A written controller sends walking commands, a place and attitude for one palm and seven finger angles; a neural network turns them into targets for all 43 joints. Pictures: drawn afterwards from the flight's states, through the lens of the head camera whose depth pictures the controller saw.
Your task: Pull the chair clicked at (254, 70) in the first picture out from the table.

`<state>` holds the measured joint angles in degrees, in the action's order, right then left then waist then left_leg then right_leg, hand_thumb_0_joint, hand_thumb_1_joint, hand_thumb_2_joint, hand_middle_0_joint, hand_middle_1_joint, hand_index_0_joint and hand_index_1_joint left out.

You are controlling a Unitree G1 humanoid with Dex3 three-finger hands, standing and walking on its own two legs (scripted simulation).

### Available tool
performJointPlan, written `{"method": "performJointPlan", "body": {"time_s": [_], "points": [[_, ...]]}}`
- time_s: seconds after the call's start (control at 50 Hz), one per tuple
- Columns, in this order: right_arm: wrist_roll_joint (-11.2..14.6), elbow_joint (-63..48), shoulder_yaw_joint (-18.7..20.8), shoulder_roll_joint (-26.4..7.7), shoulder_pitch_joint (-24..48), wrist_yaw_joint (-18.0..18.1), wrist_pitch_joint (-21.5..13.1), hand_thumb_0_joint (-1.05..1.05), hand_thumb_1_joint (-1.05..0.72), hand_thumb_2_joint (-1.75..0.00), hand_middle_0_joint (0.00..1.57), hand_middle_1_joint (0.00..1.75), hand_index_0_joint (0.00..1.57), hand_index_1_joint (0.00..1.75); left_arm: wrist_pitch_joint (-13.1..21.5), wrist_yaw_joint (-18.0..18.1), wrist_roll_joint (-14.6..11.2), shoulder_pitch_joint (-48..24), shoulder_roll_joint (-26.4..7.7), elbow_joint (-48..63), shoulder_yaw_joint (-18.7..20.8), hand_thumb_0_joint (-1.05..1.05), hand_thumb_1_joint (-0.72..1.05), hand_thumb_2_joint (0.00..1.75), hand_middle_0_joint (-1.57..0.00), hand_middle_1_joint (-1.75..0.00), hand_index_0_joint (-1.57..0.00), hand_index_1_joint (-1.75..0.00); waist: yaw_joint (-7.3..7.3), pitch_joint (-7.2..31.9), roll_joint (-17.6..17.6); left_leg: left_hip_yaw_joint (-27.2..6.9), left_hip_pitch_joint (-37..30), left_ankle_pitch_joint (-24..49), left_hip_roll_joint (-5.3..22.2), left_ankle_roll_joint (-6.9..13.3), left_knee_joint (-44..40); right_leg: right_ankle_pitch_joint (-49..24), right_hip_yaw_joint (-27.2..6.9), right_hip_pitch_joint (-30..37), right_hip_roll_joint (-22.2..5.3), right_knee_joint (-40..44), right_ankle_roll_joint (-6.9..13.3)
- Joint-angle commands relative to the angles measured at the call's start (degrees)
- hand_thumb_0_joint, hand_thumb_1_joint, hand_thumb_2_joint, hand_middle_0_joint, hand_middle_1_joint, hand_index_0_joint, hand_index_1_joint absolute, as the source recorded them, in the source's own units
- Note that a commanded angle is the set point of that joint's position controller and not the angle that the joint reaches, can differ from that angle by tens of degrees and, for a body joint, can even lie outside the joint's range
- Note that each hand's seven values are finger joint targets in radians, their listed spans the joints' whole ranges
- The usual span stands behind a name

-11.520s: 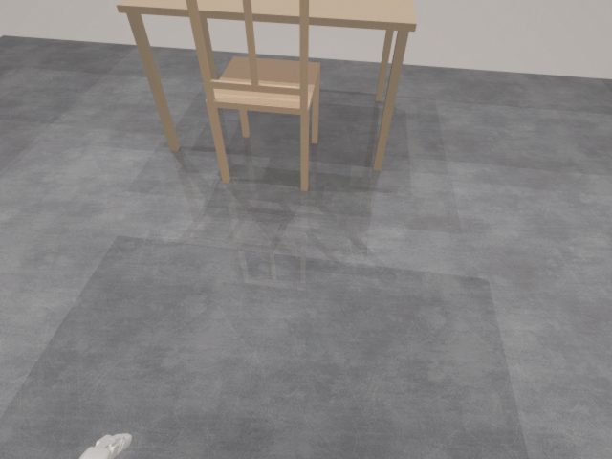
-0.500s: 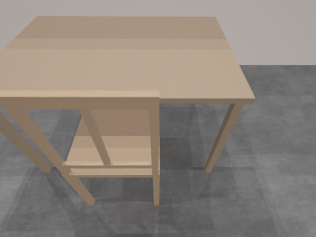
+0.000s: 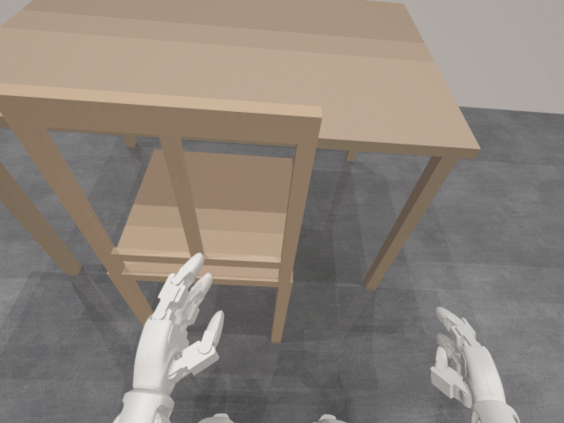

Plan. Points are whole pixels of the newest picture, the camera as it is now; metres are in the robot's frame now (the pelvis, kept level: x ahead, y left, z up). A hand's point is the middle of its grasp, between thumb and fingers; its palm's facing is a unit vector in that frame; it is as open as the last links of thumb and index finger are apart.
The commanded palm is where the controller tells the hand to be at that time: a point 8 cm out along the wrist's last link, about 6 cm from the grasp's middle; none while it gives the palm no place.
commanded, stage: raise the hand toward the chair's back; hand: left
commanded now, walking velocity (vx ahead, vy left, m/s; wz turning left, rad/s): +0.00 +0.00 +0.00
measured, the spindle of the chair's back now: (186, 205) +0.47 +0.20 -0.01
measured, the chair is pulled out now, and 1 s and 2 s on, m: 0.00 0.00 0.00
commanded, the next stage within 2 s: aim the fingers beside a spindle in 1.72 s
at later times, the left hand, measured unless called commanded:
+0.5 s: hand (159, 361) +0.20 +0.17 +0.00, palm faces +0.06 -1.00 +0.01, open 13.2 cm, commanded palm +0.18 +0.23 +0.01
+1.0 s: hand (129, 337) +0.22 +0.21 +0.02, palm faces +0.07 -0.99 -0.08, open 16.7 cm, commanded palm +0.19 +0.27 +0.02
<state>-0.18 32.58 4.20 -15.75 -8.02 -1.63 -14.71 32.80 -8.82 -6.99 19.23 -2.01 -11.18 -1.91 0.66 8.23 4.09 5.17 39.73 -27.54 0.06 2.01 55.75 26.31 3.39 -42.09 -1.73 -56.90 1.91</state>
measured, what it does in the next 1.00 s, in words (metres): stands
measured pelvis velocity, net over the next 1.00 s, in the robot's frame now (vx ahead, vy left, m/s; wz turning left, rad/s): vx -0.01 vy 0.01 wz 0.04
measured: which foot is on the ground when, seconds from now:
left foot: down 0.00-1.00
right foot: down 0.00-1.00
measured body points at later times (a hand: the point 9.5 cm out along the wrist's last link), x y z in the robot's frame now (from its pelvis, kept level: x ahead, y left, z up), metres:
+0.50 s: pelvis -0.02 +0.01 -0.03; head +0.06 +0.02 +0.42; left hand +0.19 +0.23 +0.00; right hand +0.14 -0.21 -0.12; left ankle +0.00 +0.10 -0.68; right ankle +0.02 -0.10 -0.68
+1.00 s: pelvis -0.01 +0.01 -0.02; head +0.07 +0.02 +0.42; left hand +0.21 +0.27 +0.02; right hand +0.20 -0.20 -0.10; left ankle +0.00 +0.10 -0.68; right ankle +0.02 -0.10 -0.68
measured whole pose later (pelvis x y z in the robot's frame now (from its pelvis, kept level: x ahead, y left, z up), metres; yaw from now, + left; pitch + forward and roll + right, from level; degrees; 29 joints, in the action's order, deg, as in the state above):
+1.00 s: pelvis -0.01 +0.01 -0.02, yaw +3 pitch +16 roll -3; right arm 1.3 29.3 -1.8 -13.7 -10.9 2.1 -12.0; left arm 24.5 -12.2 -13.1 17.8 -13.3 -3.0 8.8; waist -0.3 7.8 -2.3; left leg 0.3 51.6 -30.7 0.4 2.7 65.9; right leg 28.3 8.1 -49.9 -1.7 -62.0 1.5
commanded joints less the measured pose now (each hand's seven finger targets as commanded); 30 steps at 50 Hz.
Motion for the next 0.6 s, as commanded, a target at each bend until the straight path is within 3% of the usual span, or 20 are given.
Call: {"method": "performJointPlan", "body": {"time_s": [0.0, 0.04, 0.06, 0.08, 0.14, 0.18, 0.2, 0.24, 0.26, 0.32, 0.36, 0.4, 0.42, 0.46, 0.48, 0.54, 0.56, 0.58], "points": [[0.24, -13.44, 0.59, -4.16, 4.02, -1.43, 3.15, 0.0, -0.9, -0.9, 0.2, 0.3, 0.2, 0.3, 1.57, 3.9, 3.15, 5.98, -9.59, 15.52, 4.72, 0.0, 0.43, 0.7, -0.15, -0.23, -0.15, -0.23, -5.46, 6.46, -10.6, -3.1, 4.74, 12.56, -1.63, -2.34, -2.5, -13.22, -0.98, 1.75, 0.41, -1.59, 1.87], [-0.04, -13.99, 0.56, -3.47, 2.03, -0.48, 3.45, 0.0, -0.9, -0.9, 0.2, 0.3, 0.2, 0.3, 3.09, 6.34, 2.42, -1.58, -10.14, 24.92, 5.24, 0.0, 0.39, 0.68, -0.15, -0.22, -0.15, -0.22, -3.25, 12.58, -12.54, -5.04, 2.12, 12.31, -0.85, -1.56, 0.09, -11.46, -1.39, -1.01, 0.93, -2.09, 1.47], [-0.16, -13.69, 0.52, -3.53, 0.78, 0.24, 3.37, 0.0, -0.9, -0.9, 0.2, 0.3, 0.2, 0.3, 4.68, 7.01, 1.31, -6.21, -11.03, 31.78, 5.69, 0.0, 0.36, 0.67, -0.15, -0.22, -0.15, -0.22, -1.59, 15.64, -11.08, -6.21, 0.87, 13.18, -0.23, -1.33, 1.62, -11.6, -1.67, -2.12, 1.43, -2.88, 1.02], [-0.46, -13.55, 0.46, -3.36, 0.17, 1.0, 3.19, 0.0, -0.9, -0.9, 0.2, 0.3, 0.2, 0.3, 6.24, 7.17, -0.09, -6.38, -10.04, 35.29, 5.01, 0.0, 0.34, 0.66, -0.14, -0.21, -0.14, -0.21, -0.69, 18.49, -11.07, -6.97, -1.0, 14.28, 0.09, -1.03, 2.99, -11.7, -1.96, -2.53, 1.61, -2.74, 0.69], [-0.25, -11.18, -1.03, -3.82, 0.16, 2.36, 1.27, 0.0, -0.9, -0.9, 0.2, 0.3, 0.2, 0.3, 8.73, 3.78, -2.7, -8.99, -6.8, 36.16, -0.6, 0.0, 0.27, 0.63, -0.14, -0.2, -0.14, -0.2, 2.72, 16.08, -10.21, -9.42, 0.27, 11.93, 1.0, -0.83, 4.91, -7.85, -1.59, -7.74, 2.06, -2.43, 0.26], [0.04, -10.03, -1.58, -4.82, 0.19, 3.1, 0.28, 0.0, -0.9, -0.9, 0.2, 0.3, 0.2, 0.3, 6.92, -0.07, -3.05, -10.35, -5.82, 31.61, -3.83, 0.0, 0.22, 0.61, -0.13, -0.19, -0.13, -0.19, 5.24, 13.2, -6.58, -10.46, 3.5, 6.89, 1.28, -0.27, 5.64, -3.87, -1.3, -9.59, 2.15, -1.5, -0.19], [0.35, -9.62, -1.55, -5.25, 0.04, 3.58, -0.01, 0.0, -0.9, -0.9, 0.2, 0.3, 0.2, 0.3, 4.92, -1.94, -2.96, -8.51, -6.64, 28.21, -3.64, 0.0, 0.2, 0.6, -0.13, -0.19, -0.13, -0.19, 5.21, 12.05, -5.19, -10.58, 5.47, 3.97, 1.29, -0.23, 5.43, -1.6, -1.34, -9.5, 2.08, -0.73, -0.32], [1.29, -10.37, -1.87, -5.98, -0.8, 4.17, 0.41, 0.0, -0.9, -0.9, 0.2, 0.3, 0.2, 0.3, -1.85, -5.24, -2.72, -1.79, -8.44, 19.85, -2.63, 0.0, 0.15, 0.58, -0.13, -0.18, -0.13, -0.18, 3.78, 10.58, -1.3, -10.55, 9.42, 0.12, 0.72, -0.27, 3.89, 1.5, -1.18, -7.13, 1.95, 0.73, -0.55], [2.01, -10.86, -1.97, -6.22, -0.06, 4.25, 0.89, 0.0, -0.9, -0.9, 0.2, 0.3, 0.2, 0.3, -6.09, -6.35, -2.5, 2.88, -10.72, 14.61, 0.18, 0.0, 0.13, 0.57, -0.12, -0.18, -0.12, -0.18, 1.81, 10.36, -0.74, -10.0, 10.55, -0.08, 0.24, -0.36, 3.04, 2.15, -1.52, -5.45, 1.91, 1.55, -0.36], [3.23, -14.57, -2.23, -5.69, 2.23, 4.76, 3.19, 0.0, -0.9, -0.9, 0.2, 0.3, 0.2, 0.3, -15.43, -6.28, -4.22, 4.19, -15.41, 19.16, 7.53, 0.0, 0.06, 0.54, -0.12, -0.17, -0.12, -0.17, -2.76, 16.58, 0.15, -8.43, 8.96, 2.88, -1.12, -0.62, -0.34, -0.16, -1.74, 3.65, 0.99, 2.82, -0.57], [2.73, -15.16, -2.26, -4.19, 3.58, 5.1, 4.16, 0.0, -0.9, -0.9, 0.2, 0.3, 0.2, 0.3, -17.64, -2.3, -6.41, 5.64, -17.35, 23.56, 13.77, 0.0, 0.01, 0.52, -0.11, -0.16, -0.11, -0.16, -5.28, 18.47, -1.03, -8.02, 7.49, 5.98, -1.13, -1.04, -1.22, -2.66, -1.31, 7.3, 1.16, 2.66, -0.5], [2.26, -14.79, -2.32, -2.1, 1.29, 5.05, 3.72, 0.0, -0.9, -0.9, 0.2, 0.3, 0.2, 0.3, -14.86, 2.82, -8.15, 6.05, -14.99, 31.98, 14.44, 0.0, -0.03, 0.5, -0.11, -0.15, -0.11, -0.15, -5.51, 20.25, -3.87, -8.08, 3.55, 12.97, -0.47, -1.4, -1.6, -10.19, -0.27, 8.66, 1.34, 1.52, -0.12], [1.8, -14.11, -2.45, -1.6, 0.42, 4.83, 3.33, 0.0, -0.9, -0.9, 0.2, 0.3, 0.2, 0.3, -12.53, 4.97, -8.12, 6.25, -13.52, 33.37, 13.62, 0.0, -0.06, 0.49, -0.1, -0.15, -0.1, -0.15, -5.07, 19.04, -4.63, -7.94, 3.13, 14.92, -0.17, -1.56, -1.45, -11.91, 0.11, 7.83, 1.44, 1.16, 0.05], [0.94, -11.63, -2.24, -1.69, -0.82, 4.53, 2.42, 0.0, -0.9, -0.9, 0.2, 0.3, 0.2, 0.3, -7.05, 7.44, -5.91, 3.96, -13.71, 32.98, 12.44, 0.0, -0.1, 0.47, -0.1, -0.14, -0.1, -0.14, -3.18, 15.28, -4.79, -8.51, 4.69, 15.52, 0.61, -1.71, -0.52, -10.75, 0.75, 2.53, 1.9, -0.18, 0.27], [0.49, -10.68, -2.2, -2.09, -1.28, 4.16, 1.87, 0.0, -0.9, -0.9, 0.2, 0.3, 0.2, 0.3, -4.27, 7.43, -4.61, 2.55, -12.84, 32.05, 10.22, 0.0, -0.13, 0.46, -0.1, -0.14, -0.1, -0.14, -1.47, 12.53, -5.79, -8.5, 5.38, 13.83, 0.81, -1.61, 0.22, -8.45, 0.66, -1.07, 1.96, -0.47, 0.24], [0.16, -8.92, -1.99, -4.49, -1.87, 3.57, 0.29, 0.0, -0.9, -0.9, 0.2, 0.3, 0.2, 0.3, 1.29, 3.81, -2.63, -1.39, -11.34, 25.14, 4.66, 0.0, -0.2, 0.43, -0.09, -0.13, -0.09, -0.13, 2.89, 7.58, -5.64, -9.19, 8.23, 5.59, 0.94, -1.19, 2.54, -0.59, 0.33, -8.37, 1.62, -0.44, 0.01], [0.53, -9.06, -1.97, -5.15, -1.46, 3.69, -0.04, 0.0, -0.9, -0.9, 0.2, 0.3, 0.2, 0.3, 1.26, 1.62, -2.47, -1.93, -10.55, 22.34, 2.92, 0.0, -0.22, 0.42, -0.09, -0.12, -0.09, -0.12, 3.69, 5.93, -5.2, -9.24, 9.44, 2.97, 0.9, -0.88, 2.74, 1.61, -0.14, -9.56, 1.42, 0.25, -0.01], [0.99, -9.22, -1.76, -5.73, -1.94, 3.95, -0.4, 0.0, -0.9, -0.9, 0.2, 0.3, 0.2, 0.3, 0.85, -0.56, -3.11, -2.02, -11.11, 20.62, 3.03, 0.0, -0.24, 0.41, -0.09, -0.12, -0.09, -0.12, 3.52, 6.35, -4.89, -9.27, 9.88, 0.67, 0.75, -0.9, 2.38, 3.64, -0.62, -9.05, 1.29, 1.04, 0.0]]}}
